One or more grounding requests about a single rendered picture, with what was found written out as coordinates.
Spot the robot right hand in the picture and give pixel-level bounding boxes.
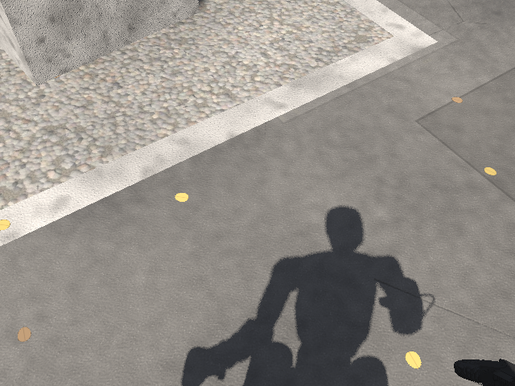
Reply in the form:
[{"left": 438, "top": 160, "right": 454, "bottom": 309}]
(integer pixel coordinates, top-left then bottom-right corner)
[{"left": 454, "top": 359, "right": 515, "bottom": 386}]

